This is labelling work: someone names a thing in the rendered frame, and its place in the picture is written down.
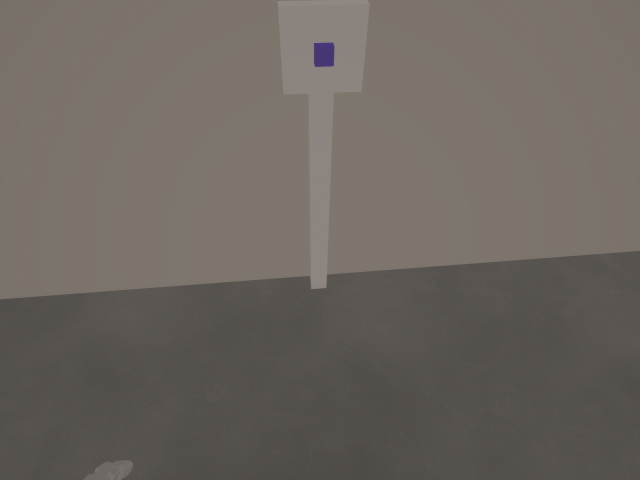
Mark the robot left hand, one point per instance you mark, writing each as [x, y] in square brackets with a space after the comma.
[111, 471]

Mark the button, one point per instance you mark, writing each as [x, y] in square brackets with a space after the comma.
[323, 54]

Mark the panel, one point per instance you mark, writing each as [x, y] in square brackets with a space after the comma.
[301, 24]

